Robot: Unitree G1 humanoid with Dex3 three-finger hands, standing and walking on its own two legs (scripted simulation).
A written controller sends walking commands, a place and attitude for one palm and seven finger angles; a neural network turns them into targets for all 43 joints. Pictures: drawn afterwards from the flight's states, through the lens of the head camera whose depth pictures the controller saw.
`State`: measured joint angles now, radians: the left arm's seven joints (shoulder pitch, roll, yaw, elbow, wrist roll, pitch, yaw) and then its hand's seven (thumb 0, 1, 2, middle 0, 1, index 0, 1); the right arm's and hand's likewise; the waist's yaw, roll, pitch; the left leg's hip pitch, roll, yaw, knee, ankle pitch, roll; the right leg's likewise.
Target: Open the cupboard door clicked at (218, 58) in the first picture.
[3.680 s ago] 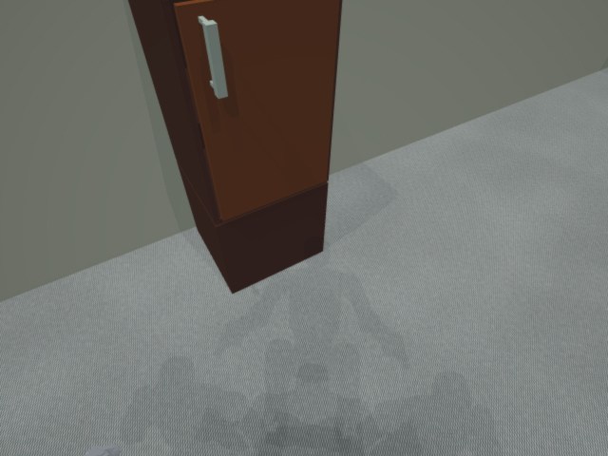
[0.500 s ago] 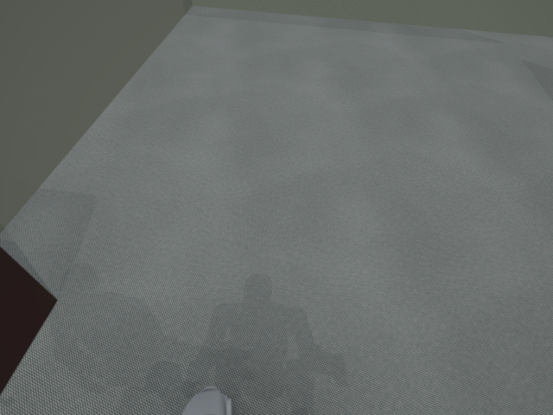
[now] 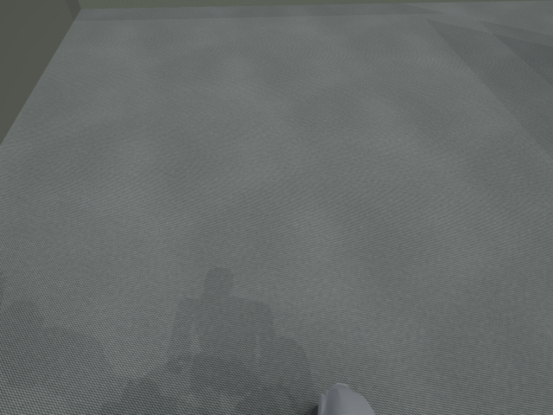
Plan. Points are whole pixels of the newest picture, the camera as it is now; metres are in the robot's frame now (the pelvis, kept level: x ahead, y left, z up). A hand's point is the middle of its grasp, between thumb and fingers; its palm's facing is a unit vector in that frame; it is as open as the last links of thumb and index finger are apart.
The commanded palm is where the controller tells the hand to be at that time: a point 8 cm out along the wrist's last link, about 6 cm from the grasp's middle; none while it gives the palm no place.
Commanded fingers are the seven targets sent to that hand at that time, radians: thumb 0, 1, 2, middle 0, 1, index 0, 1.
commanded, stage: walk to a spot facing it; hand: left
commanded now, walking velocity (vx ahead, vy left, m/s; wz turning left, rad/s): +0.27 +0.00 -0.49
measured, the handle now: out of the picture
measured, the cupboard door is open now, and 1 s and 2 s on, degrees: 0 0 0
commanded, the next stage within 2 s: turn to face it in 0.04 s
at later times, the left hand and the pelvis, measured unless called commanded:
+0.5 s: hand (199, 341) +0.27 +0.15 -0.18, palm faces +0.10 -0.98 -0.18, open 7.3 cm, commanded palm none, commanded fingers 0.00 0.90 0.90 -0.20 -0.30 -0.20 -0.30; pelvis +0.20 -0.03 -0.01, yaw +3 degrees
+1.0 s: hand (183, 331) +0.28 +0.18 -0.16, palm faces +0.35 -0.90 -0.26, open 7.4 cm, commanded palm none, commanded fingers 0.00 0.90 0.90 -0.20 -0.30 -0.20 -0.30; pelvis +0.24 -0.05 -0.01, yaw +19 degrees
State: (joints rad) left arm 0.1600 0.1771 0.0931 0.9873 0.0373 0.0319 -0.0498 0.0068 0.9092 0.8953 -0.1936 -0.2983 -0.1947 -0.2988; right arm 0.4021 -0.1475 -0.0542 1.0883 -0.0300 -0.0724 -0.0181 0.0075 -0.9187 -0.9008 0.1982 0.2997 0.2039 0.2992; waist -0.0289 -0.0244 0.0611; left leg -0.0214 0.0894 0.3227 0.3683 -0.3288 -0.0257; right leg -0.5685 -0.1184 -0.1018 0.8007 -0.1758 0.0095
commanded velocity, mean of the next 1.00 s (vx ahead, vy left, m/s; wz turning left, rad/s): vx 0.02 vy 0.00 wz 0.49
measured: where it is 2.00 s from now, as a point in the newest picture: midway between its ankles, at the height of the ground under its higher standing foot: (300, 413)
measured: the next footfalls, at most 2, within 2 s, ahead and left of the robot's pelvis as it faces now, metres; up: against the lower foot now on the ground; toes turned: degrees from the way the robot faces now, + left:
right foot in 0.10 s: +0.19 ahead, -0.13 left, +0.00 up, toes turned -12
left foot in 0.54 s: +0.32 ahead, +0.08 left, +0.00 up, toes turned +14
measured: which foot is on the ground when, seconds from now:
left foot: down 0.00-0.12, up 0.14-0.52, down 0.54-1.00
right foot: up 0.00-0.08, down 0.10-0.56, up 0.58-1.00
